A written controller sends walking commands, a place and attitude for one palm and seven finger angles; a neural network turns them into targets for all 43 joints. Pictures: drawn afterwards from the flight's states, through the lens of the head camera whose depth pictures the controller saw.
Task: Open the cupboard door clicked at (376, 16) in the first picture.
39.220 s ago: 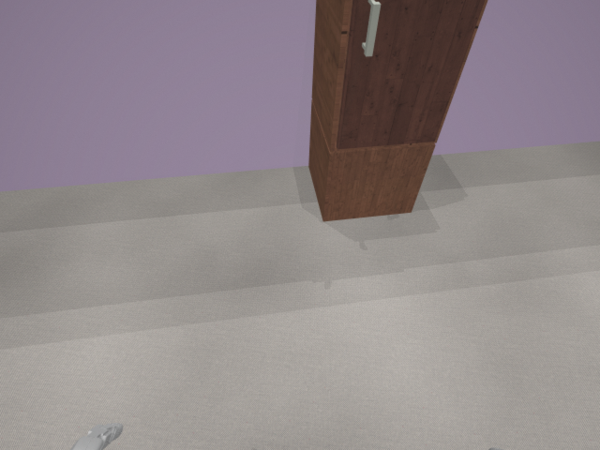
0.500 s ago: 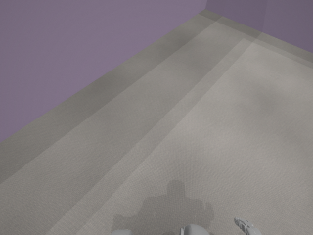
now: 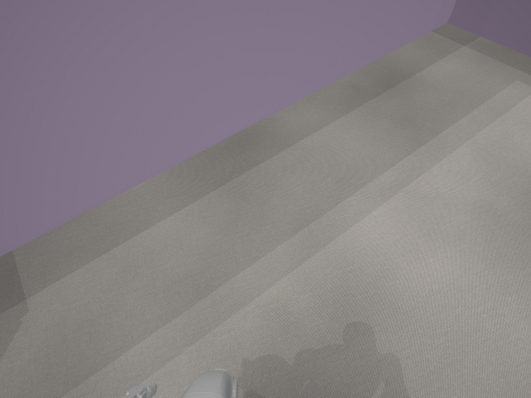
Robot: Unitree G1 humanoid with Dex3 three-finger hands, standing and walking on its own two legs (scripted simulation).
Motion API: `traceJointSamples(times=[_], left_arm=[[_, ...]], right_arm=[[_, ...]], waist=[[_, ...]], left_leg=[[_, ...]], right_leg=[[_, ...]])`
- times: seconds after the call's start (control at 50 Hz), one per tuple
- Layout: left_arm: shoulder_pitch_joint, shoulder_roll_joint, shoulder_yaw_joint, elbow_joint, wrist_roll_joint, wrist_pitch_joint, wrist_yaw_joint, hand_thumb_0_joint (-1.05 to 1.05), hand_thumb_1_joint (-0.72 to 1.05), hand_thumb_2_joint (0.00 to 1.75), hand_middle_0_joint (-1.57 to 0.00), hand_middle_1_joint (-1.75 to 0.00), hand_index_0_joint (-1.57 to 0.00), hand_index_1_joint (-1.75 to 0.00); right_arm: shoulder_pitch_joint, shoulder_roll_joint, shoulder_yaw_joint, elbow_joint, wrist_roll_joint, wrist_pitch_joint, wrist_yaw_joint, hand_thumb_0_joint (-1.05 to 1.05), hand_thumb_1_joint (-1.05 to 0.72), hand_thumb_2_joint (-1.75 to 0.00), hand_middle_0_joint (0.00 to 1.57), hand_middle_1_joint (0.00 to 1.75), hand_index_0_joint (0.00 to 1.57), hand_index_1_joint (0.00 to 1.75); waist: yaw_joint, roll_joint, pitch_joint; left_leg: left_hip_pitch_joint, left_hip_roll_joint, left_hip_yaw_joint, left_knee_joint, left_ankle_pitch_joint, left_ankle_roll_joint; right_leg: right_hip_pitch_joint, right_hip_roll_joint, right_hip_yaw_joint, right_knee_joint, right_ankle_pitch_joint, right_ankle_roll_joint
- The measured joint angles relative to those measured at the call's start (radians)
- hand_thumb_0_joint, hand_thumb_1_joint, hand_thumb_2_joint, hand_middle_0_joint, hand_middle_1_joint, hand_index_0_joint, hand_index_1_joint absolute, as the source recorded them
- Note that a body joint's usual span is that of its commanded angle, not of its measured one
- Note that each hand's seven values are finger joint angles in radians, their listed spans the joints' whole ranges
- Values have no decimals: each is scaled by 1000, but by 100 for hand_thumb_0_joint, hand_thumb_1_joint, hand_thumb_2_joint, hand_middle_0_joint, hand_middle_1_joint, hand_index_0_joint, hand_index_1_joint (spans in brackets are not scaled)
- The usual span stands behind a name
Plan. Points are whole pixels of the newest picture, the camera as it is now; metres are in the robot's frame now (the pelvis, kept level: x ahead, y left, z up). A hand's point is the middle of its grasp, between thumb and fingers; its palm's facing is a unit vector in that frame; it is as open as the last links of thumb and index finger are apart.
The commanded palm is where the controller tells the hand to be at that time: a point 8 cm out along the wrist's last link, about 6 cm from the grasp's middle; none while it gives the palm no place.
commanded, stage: turn to face it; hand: left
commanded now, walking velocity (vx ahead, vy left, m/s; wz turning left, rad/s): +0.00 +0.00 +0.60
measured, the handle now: out of the picture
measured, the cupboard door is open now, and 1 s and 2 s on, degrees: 45 45 45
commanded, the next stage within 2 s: none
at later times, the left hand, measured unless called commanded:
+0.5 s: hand out of the picture +0.03 +0.26 -0.17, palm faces +0.30 -0.92 -0.26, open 7.4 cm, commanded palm none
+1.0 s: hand out of the picture -0.05 +0.19 -0.17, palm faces +0.59 -0.77 -0.25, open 7.3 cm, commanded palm none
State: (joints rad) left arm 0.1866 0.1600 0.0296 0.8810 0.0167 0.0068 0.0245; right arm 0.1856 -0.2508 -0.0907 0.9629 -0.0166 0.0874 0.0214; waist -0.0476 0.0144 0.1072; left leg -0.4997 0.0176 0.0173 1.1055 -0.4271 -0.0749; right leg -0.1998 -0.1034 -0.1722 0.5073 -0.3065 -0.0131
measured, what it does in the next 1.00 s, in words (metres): steps on the spot, turning left: left foot, then right foot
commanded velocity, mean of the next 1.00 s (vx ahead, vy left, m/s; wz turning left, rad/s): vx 0.00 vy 0.00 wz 0.60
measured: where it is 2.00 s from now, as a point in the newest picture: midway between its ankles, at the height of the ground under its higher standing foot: outside the picture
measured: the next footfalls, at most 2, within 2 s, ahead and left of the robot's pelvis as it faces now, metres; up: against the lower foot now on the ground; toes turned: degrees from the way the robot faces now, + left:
left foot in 0.20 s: +0.03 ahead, +0.14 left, +0.00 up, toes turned +14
right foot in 0.64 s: +0.08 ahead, -0.10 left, +0.00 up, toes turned +20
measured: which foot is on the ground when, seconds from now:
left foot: up 0.00-0.18, down 0.20-0.64, up 0.66-1.00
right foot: down 0.00-0.20, up 0.22-0.62, down 0.64-1.00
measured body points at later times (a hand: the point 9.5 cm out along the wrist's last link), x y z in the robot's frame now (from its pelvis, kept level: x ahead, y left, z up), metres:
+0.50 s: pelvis +0.00 +0.03 +0.00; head +0.04 +0.05 +0.44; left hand +0.01 +0.31 -0.15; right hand +0.15 -0.19 -0.14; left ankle -0.01 +0.13 -0.74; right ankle +0.03 -0.13 -0.68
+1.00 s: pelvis +0.02 +0.00 -0.01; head +0.07 +0.03 +0.44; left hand -0.08 +0.23 -0.15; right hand +0.25 -0.16 -0.15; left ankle -0.05 +0.11 -0.71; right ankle +0.04 -0.12 -0.74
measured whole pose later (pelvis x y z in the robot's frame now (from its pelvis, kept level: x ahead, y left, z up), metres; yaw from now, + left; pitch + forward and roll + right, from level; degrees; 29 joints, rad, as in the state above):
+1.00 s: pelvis +0.02 +0.00 -0.01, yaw +37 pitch +0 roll +2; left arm 0.23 0.19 0.05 0.90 0.03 0.01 0.02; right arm 0.10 -0.25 -0.08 0.95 -0.01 0.08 0.03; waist 0.00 -0.02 0.14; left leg -0.39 0.02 0.07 0.79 -0.44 -0.05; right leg -0.17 -0.15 -0.26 0.56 -0.37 0.02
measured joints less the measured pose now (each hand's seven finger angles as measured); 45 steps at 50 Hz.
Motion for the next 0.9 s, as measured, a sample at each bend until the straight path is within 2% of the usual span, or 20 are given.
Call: traceJointSamples(times=[0.08, 0.14, 0.18, 0.2, 0.22, 0.26, 0.3, 0.36, 0.44, 0.54, 0.6, 0.64, 0.66, 0.7, 0.72, 0.78, 0.84, 0.9], left_arm=[[15, 15, 10, 3, 5, -5, -1, 0, 92, 90, -21, -30, -20, -30], [29, 37, 19, 12, 10, -2, -5, 0, 92, 90, -21, -30, -20, -30], [45, 56, 27, 20, 7, 3, -8, 0, 91, 90, -21, -30, -20, -30], [56, 65, 31, 24, 4, 8, -11, 0, 91, 90, -21, -30, -20, -30], [55, 78, 36, 32, 0, 19, -12, 0, 91, 90, -21, -30, -20, -30], [44, 98, 43, 46, 1, 49, -8, 0, 91, 90, -20, -30, -20, -30], [33, 106, 50, 56, 3, 64, -7, 0, 91, 90, -20, -30, -20, -30], [12, 106, 52, 52, 6, 62, -16, 0, 91, 90, -20, -30, -19, -30], [-12, 100, 50, 29, 5, 51, -19, 0, 91, 90, -20, -30, -19, -30], [-40, 85, 43, 6, 2, 47, -17, 0, 91, 90, -20, -30, -19, -30], [-52, 72, 37, -7, -3, 37, -16, 0, 91, 90, -20, -30, -19, -30], [-49, 66, 32, -18, -6, 22, -16, 0, 91, 90, -20, -30, -19, -30], [-49, 56, 31, -17, -2, 11, -12, 0, 91, 90, -20, -30, -19, -30], [-45, 35, 19, -15, 2, 4, -7, 0, 91, 90, -20, -30, -20, -30], [-39, 25, 14, -13, 2, 3, -4, 0, 91, 90, -20, -30, -20, -30], [-18, 6, 7, -6, -1, 2, 1, 0, 91, 90, -20, -30, -20, -30], [2, -2, 4, 2, -1, 0, 0, 0, 91, 90, -20, -30, -20, -30], [19, 2, 9, 6, 1, -4, 2, 0, 91, 90, -20, -30, -20, -30]], right_arm=[[-31, 5, 7, -1, 1, 1, 3, 0, -91, -89, 20, 30, 20, 30], [-62, 10, 12, -14, 4, -6, 5, 0, -91, -89, 20, 30, 20, 30], [-78, 12, 16, -32, 3, -17, 6, 0, -91, -89, 20, 30, 20, 30], [-82, 10, 17, -44, 1, -27, 8, 0, -91, -89, 20, 30, 20, 30], [-90, 14, 15, -53, -1, -38, 6, 0, -91, -89, 20, 30, 20, 30], [-97, 22, 22, -64, -3, -52, 0, 0, -91, -89, 20, 30, 20, 30], [-87, 27, 28, -72, -6, -57, -9, 0, -91, -89, 20, 30, 20, 30], [-70, 29, 34, -70, -8, -57, -21, 0, -91, -89, 20, 30, 20, 30], [-44, 35, 40, -60, -8, -56, -23, 0, -91, -89, 20, 30, 20, 30], [-14, 43, 36, -49, -12, -46, -17, 0, -91, -89, 21, 30, 20, 30], [0, 42, 28, -42, -12, -39, -17, 0, -91, -89, 21, 30, 20, 30], [13, 40, 21, -39, -6, -34, -18, 0, -91, -89, 21, 30, 20, 30], [14, 34, 15, -33, -1, -31, -18, 0, -91, -89, 21, 30, 20, 30], [12, 19, 4, -22, 0, -22, -17, 0, -91, -89, 21, 30, 20, 30], [12, 13, -1, -18, -1, -17, -15, 0, -91, -89, 21, 30, 20, 30], [1, 1, -6, -5, -4, -7, -8, 0, -91, -89, 20, 30, 20, 30], [-13, -1, -3, 0, -2, -2, -2, 0, -91, -89, 20, 30, 20, 30], [-33, 1, 2, 2, 0, 0, 0, 0, -91, -89, 20, 30, 20, 30]], waist=[[22, -24, 15], [42, -42, 23], [47, -54, 20], [48, -54, 12], [48, -66, 12], [57, -78, 14], [57, -71, 0], [58, -56, -14], [56, -37, -24], [37, -13, -26], [22, 5, -23], [19, 8, -28], [21, 21, -26], [15, 39, -15], [12, 41, -11], [7, 34, -2], [5, 13, 7], [15, -6, 16]], left_leg=[[61, 17, 33, -175, -19, 4], [120, 12, 63, -316, -19, 18], [174, 1, 82, -435, 48, 32], [195, -2, 83, -496, 137, 59], [179, -12, 79, -478, 160, 89], [165, -21, 71, -443, 120, 119], [169, -25, 52, -464, 110, 125], [190, -34, 24, -532, 150, 120], [206, -45, -14, -599, 194, 123], [190, -54, -70, -608, 208, 107], [165, -62, -107, -581, 201, 90], [139, -77, -130, -542, 186, 74], [119, -76, -138, -497, 148, 69], [59, -83, -121, -301, -9, 56], [30, -84, -103, -192, -41, 49], [-20, -55, -50, 22, -23, 23], [-13, -21, -21, 23, -1, 7], [22, 1, 1, -80, -5, 3]], right_leg=[[11, -27, -57, 17, -17, 8], [3, -50, -93, 63, -45, 21], [-14, -69, -114, 118, -76, 35], [-36, -79, -120, 167, -97, 44], [-72, -85, -90, 253, -160, 61], [-157, -54, 12, 445, -252, 74], [-221, -24, 70, 565, -232, 81], [-281, -4, 126, 629, -140, 91], [-300, 9, 162, 578, -85, 101], [-248, 36, 169, 402, -103, 99], [-179, 67, 164, 248, -91, 90], [-103, 77, 155, 85, -14, 80], [-90, 83, 143, 61, -3, 49], [-79, 75, 112, 76, -23, 9], [-65, 64, 97, 70, -30, 1], [-22, 38, 62, 27, -22, -1], [12, 13, 23, -6, -14, 3], [32, -8, -18, -10, -21, 8]])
